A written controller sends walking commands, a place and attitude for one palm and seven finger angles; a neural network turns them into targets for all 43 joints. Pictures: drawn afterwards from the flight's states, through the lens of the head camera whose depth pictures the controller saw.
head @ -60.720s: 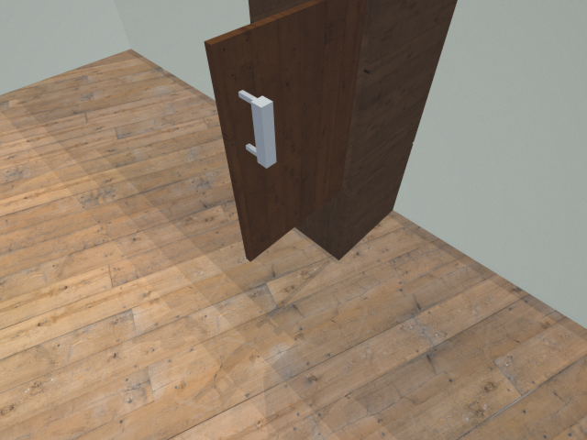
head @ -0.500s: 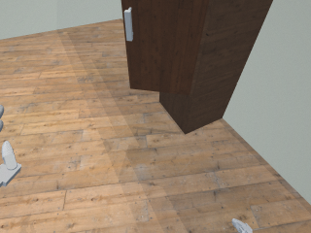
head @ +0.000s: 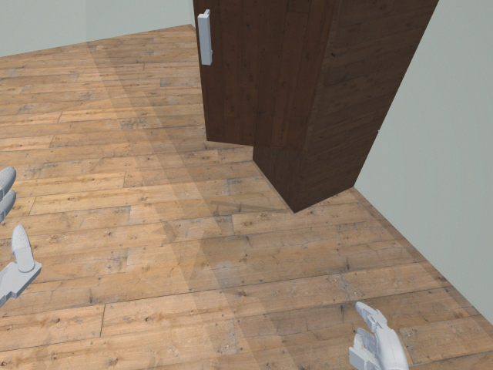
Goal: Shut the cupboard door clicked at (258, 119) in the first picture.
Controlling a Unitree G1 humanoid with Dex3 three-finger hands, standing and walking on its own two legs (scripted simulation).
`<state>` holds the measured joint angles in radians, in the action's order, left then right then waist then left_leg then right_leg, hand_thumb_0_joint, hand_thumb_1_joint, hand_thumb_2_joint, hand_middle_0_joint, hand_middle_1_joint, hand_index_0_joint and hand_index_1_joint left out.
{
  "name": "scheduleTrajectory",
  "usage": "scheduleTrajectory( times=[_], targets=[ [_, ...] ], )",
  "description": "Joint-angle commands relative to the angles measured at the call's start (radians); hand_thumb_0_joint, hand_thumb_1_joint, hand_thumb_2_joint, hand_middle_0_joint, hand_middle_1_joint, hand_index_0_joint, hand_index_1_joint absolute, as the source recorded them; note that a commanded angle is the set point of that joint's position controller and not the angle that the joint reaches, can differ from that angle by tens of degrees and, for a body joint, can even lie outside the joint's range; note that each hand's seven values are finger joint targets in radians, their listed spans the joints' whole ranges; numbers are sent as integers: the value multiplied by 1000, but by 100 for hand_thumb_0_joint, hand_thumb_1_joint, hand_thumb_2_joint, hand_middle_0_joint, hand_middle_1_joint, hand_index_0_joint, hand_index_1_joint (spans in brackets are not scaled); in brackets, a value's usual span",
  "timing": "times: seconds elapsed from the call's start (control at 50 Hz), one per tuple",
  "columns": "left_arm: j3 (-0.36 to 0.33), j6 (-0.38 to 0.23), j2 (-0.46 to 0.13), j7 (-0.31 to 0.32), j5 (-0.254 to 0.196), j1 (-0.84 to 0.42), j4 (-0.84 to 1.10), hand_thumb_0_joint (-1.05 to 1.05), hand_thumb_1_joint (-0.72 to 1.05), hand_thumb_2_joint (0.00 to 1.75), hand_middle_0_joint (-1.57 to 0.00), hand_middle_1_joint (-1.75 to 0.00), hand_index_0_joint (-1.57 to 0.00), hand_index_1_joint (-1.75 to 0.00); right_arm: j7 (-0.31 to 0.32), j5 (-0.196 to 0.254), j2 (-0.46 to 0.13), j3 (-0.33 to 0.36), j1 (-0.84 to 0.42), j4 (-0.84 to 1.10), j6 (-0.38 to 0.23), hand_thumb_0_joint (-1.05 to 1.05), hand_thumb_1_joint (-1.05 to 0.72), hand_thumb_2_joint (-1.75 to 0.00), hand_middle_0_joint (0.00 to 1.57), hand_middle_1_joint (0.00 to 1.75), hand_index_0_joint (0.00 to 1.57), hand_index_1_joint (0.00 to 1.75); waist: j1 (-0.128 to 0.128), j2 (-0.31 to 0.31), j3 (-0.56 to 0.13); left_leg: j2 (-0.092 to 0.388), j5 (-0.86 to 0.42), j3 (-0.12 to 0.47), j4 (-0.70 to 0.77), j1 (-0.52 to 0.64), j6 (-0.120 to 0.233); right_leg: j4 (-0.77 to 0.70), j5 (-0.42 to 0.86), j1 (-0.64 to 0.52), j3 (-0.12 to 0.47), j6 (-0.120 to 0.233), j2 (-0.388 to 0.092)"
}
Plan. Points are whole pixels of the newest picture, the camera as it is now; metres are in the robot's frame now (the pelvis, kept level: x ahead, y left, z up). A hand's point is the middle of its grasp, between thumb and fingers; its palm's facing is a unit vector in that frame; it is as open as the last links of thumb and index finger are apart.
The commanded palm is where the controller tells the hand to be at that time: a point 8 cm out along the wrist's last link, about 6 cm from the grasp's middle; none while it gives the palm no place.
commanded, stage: stop stepping back and stand still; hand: left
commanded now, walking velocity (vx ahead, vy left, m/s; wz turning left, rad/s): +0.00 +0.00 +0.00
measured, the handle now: (207, 37) +0.96 +0.18 +0.09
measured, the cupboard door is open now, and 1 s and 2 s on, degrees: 54 54 54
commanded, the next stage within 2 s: let the arm hang, fingers relaxed in 0.02 s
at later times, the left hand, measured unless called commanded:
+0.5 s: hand out of the picture +0.01 +0.20 -0.18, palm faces +0.03 -0.99 -0.16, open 7.0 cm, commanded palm none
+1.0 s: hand out of the picture -0.04 +0.22 -0.16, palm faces +0.03 -0.97 -0.24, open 7.4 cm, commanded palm none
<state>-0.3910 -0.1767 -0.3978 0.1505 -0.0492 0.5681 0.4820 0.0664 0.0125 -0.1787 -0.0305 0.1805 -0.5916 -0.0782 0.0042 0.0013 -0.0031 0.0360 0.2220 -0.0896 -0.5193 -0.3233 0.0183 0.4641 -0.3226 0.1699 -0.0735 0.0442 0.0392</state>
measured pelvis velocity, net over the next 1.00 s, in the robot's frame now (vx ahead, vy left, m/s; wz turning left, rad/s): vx -0.03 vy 0.02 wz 0.01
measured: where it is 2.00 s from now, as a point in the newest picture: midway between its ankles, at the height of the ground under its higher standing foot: outside the picture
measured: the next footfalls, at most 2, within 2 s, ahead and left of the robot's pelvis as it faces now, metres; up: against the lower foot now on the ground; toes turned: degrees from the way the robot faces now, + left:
none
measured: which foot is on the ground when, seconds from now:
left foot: down 0.00-1.00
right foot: down 0.00-1.00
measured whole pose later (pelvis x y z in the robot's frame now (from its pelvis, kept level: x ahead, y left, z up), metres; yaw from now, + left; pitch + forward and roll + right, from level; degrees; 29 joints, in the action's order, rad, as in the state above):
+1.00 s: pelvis -0.03 +0.02 +0.01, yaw +1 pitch -2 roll +0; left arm -0.01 0.00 -0.20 0.02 0.02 0.30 -1.12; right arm 0.02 -0.01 -0.19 0.01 0.24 -1.12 0.01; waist 0.00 0.02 0.01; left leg -0.02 0.11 -0.10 -0.37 -0.23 0.06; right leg 0.40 -0.25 0.11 -0.07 0.01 -0.01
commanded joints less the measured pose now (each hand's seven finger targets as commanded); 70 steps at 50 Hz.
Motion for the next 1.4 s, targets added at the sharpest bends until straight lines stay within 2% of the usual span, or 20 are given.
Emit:
scheduleTrajectory(
  times=[0.0, 0.08, 0.1, 0.12, 0.14, 0.2, 0.26, 0.32, 0.38, 0.44, 0.48, 0.54, 0.56, 0.6, 0.76, 0.86, 1.0, 1.14, 1.3, 1.38],
  targets=[
    [-153, -46, -198, 32, -7, -39, 206, 0, 90, 90, -20, -30, -20, -30, 17, 0, -131, 53, -41, 140, -28, 0, -90, -90, 20, 30, 20, 30, -15, 26, -185, 69, -291, 82, 12, 130, 0, -43, 477, -34, 141, -29, -140],
    [-145, -38, -196, 32, -5, -63, 179, 0, 90, 90, -20, -30, -20, -30, 23, -1, -128, 48, -47, 139, -21, 0, -90, -90, 20, 30, 20, 30, -15, 51, -135, 75, -270, 92, 34, 130, 0, -64, 403, 5, 131, -32, -126],
    [299, 110, -23, -102, 67, -118, -526, 0, 90, 90, -20, -30, -20, -30, -69, 13, -319, 93, -129, -29, -73, 0, -90, -90, 20, 30, 20, 30, -40, 49, -40, 96, -415, 107, -95, 74, 8, 59, 478, 110, 46, -11, -185],
    [276, 175, -8, -128, 69, -122, -571, 0, 90, 90, -20, -30, -20, -30, -73, -3, -290, 106, -44, -58, -31, 0, -90, -90, 20, 30, 20, 30, -29, 71, -90, 105, -352, 102, -57, 105, 10, 42, 340, 125, 99, -4, -162],
    [279, 193, 5, -136, 68, -127, -573, 0, 90, 90, -20, -30, -20, -30, -69, -7, -282, 97, -32, -50, -10, 0, -90, -90, 20, 30, 20, 30, -23, 86, -54, 117, -272, 109, -34, 71, 21, 38, 213, 140, 80, -13, -147],
    [298, 182, -4, -149, 73, -217, -715, 0, 90, 90, -20, -30, -20, -30, -68, -21, -273, 68, -40, -63, 24, 0, -90, -90, 20, 30, 20, 30, 1, -68, -26, 129, -183, 191, 30, -37, 58, 54, 65, 97, 67, -7, -113],
    [314, 172, -28, -147, 78, -275, -890, 0, 90, 90, -20, -30, -20, -30, -68, -33, -263, 61, -41, -94, 44, 0, -90, -90, 20, 30, 20, 30, -7, -191, -25, 82, -167, 177, 8, 23, 38, -19, 95, 106, 135, 26, -158],
    [341, 178, -6, -137, 70, -305, -1049, 0, 90, 90, -20, -30, -20, -30, -69, -40, -231, 48, -5, -158, 65, 0, -90, -90, 20, 30, 20, 30, -20, -103, -40, 62, -187, 157, 24, 95, 26, -35, 106, 106, 149, 34, -176],
    [355, 183, 19, -130, 64, -280, -1186, 0, 90, 90, -20, -30, -20, -30, -66, -40, -207, 39, 3, -220, 73, 0, -90, -90, 20, 30, 20, 30, -8, 97, -39, 79, -125, 189, 111, 70, 32, -45, 45, 33, 130, 11, -142],
    [351, 181, 45, -130, 63, -240, -1312, 0, 90, 90, -20, -30, -20, -30, -56, -39, -180, 40, 24, -283, 77, 0, -90, -90, 20, 30, 20, 30, -3, 181, -34, 75, -16, 184, 158, 67, 27, -80, 42, 2, 124, 19, -138],
    [347, 179, 49, -129, 64, -227, -1368, 0, 90, 90, -20, -30, -20, -30, -50, -36, -176, 46, 40, -314, 80, 0, -90, -90, 20, 30, 20, 30, 0, 202, -37, 81, 10, 190, 169, 74, 30, -103, 50, -17, 114, 23, -137],
    [352, 174, 47, -131, 61, -228, -1442, 0, 90, 90, -20, -30, -20, -30, -45, -31, -174, 52, 68, -363, 82, 0, -90, -90, 20, 30, 20, 30, -6, 148, -15, 79, 50, 189, 184, 84, 25, -136, 39, -6, 119, 30, -141],
    [352, 172, 48, -131, 63, -231, -1459, 0, 90, 90, -20, -30, -20, -30, -42, -29, -181, 58, 78, -372, 83, 0, -90, -90, 20, 30, 20, 30, -9, 91, 3, 86, 39, 194, 184, 99, 28, -150, 36, 12, 117, 30, -139],
    [356, 172, 58, -130, 63, -236, -1497, 0, 90, 90, -20, -30, -20, -30, -39, -27, -181, 60, 99, -405, 81, 0, -90, -90, 20, 30, 20, 30, -14, 47, 31, 92, 57, 199, 206, 103, 31, -156, 25, 28, 109, 27, -139],
    [359, 172, 71, -123, 68, -205, -1571, 0, 90, 90, -20, -30, -20, -30, -37, -27, -176, 68, 122, -467, 82, 0, -90, -90, 20, 30, 20, 30, -11, -31, 80, 98, 121, 199, 254, 111, 36, -167, -19, 70, 108, 17, -131],
    [358, 173, 75, -120, 70, -198, -1584, 0, 90, 90, -20, -30, -20, -30, -38, -26, -166, 68, 107, -487, 79, 0, -90, -90, 20, 30, 20, 30, -7, 0, 96, 99, 131, 201, 278, 113, 36, -160, -10, 82, 108, 10, -130],
    [360, 167, 80, -120, 69, -223, -1588, 0, 90, 90, -20, -30, -20, -30, -39, -28, -139, 64, 100, -499, 76, 0, -90, -90, 20, 30, 20, 30, -13, -5, 109, 83, 68, 168, 262, 124, 26, -183, 3, 87, 122, 9, -143],
    [357, 163, 75, -121, 67, -246, -1588, 0, 90, 90, -20, -30, -20, -30, -38, -28, -143, 63, 94, -503, 72, 0, -90, -90, 20, 30, 20, 30, -15, 22, 99, 77, 26, 160, 248, 134, 20, -196, 22, 68, 125, 13, -150],
    [355, 155, 60, -120, 63, -269, -1590, 0, 90, 90, -20, -30, -20, -30, -34, -26, -160, 62, 85, -505, 63, 0, -90, -90, 20, 30, 20, 30, -14, 23, 46, 86, -110, 157, 217, 175, 23, -197, 114, 9, 121, 17, -158],
    [355, 156, 54, -120, 64, -278, -1593, 0, 90, 90, -20, -30, -20, -30, -34, -26, -166, 63, 78, -507, 66, 0, -90, -90, 20, 30, 20, 30, -15, 13, 63, 87, -104, 155, 217, 176, 21, -208, 105, 14, 118, 17, -159]
  ],
)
